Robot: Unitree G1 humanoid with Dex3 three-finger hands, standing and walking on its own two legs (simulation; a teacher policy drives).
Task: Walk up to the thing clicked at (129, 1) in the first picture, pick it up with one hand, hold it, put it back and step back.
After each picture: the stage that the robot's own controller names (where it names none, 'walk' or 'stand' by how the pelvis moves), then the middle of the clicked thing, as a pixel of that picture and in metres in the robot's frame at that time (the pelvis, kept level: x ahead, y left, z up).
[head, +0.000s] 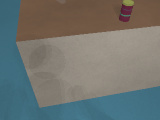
stand; (126, 11) +0.93 -0.26 +0.02
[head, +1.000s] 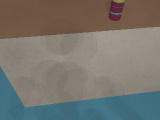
walk; (116, 8) +0.82 -0.16 +0.05
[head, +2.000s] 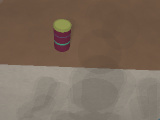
walk; (62, 36) +0.55 +0.11 +0.05
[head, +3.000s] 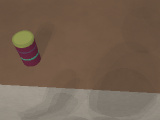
walk; (27, 49) +0.45 +0.21 +0.06
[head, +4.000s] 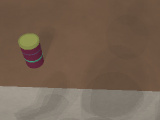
walk; (32, 51) +0.45 +0.20 +0.05
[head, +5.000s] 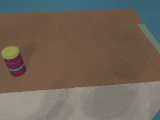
stand; (14, 61) +0.48 +0.29 +0.02
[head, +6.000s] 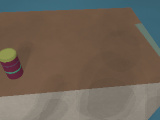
stand; (11, 64) +0.47 +0.29 +0.01
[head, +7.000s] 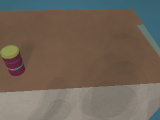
stand; (13, 61) +0.48 +0.29 +0.01
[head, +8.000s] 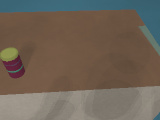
stand; (13, 63) +0.47 +0.29 +0.01
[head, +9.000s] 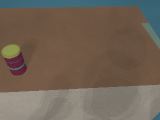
rise first; (15, 60) +0.48 +0.28 +0.01
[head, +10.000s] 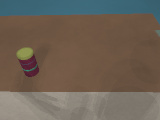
rise first; (28, 62) +0.48 +0.27 +0.02
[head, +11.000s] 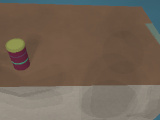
go down; (18, 55) +0.50 +0.25 +0.03
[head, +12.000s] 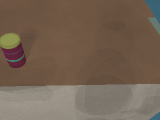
go down; (13, 51) +0.48 +0.24 +0.04
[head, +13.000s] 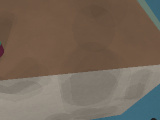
close in; out of the picture +0.48 +0.27 +0.08
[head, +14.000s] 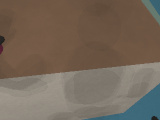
close; out of the picture +0.49 +0.27 +0.08
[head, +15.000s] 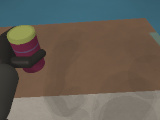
lift; (28, 50) +0.34 +0.16 +0.25
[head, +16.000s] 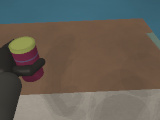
hold; (27, 60) +0.34 +0.17 +0.20
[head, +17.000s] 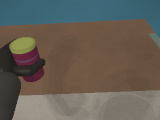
hold; (28, 60) +0.34 +0.17 +0.20
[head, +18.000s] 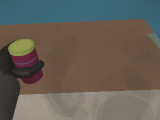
hold; (27, 62) +0.34 +0.18 +0.20
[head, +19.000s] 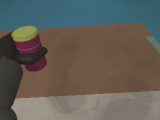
crouch; (30, 49) +0.35 +0.16 +0.24
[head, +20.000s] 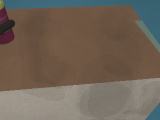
lower; out of the picture +0.47 +0.24 +0.22
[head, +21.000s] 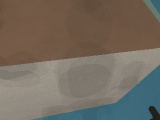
lower; out of the picture +0.51 +0.27 +0.10
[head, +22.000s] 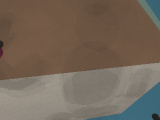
lower; out of the picture +0.47 +0.26 +0.08
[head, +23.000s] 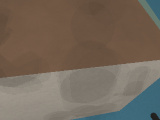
lower; out of the picture +0.49 +0.27 +0.08
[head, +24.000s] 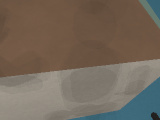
lower; out of the picture +0.49 +0.27 +0.09
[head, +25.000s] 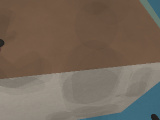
open; out of the picture +0.48 +0.27 +0.08
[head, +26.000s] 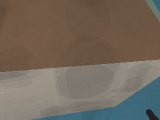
sink last; out of the picture +0.48 +0.27 +0.08
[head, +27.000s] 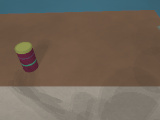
sink last; (27, 57) +0.49 +0.28 +0.05
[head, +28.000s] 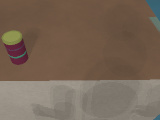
stand; (16, 48) +0.49 +0.26 +0.06
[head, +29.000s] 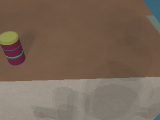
stand; (12, 48) +0.50 +0.27 +0.07
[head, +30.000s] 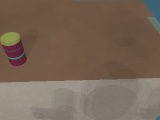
stand; (14, 49) +0.49 +0.26 +0.07
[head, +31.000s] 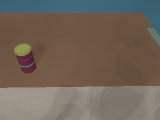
stand; (25, 58) +0.51 +0.26 +0.02
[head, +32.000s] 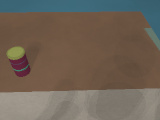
stand; (19, 62) +0.48 +0.27 +0.01
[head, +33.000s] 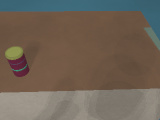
stand; (18, 62) +0.48 +0.28 +0.01
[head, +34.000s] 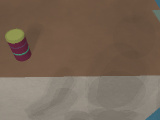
walk; (19, 45) +0.51 +0.26 +0.02
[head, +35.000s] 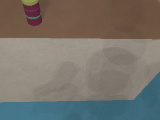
walk; (32, 10) +0.67 +0.23 +0.04
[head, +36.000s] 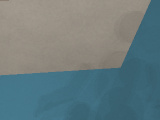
walk; out of the picture +0.93 +0.36 +0.05
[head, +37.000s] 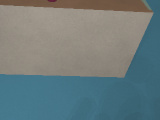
stand; out of the picture +1.10 +0.26 +0.02
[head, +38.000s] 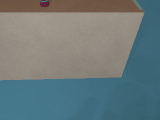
stand; out of the picture +1.11 +0.27 +0.01
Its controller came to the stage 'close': yes
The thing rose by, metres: 0.21
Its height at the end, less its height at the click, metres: +0.00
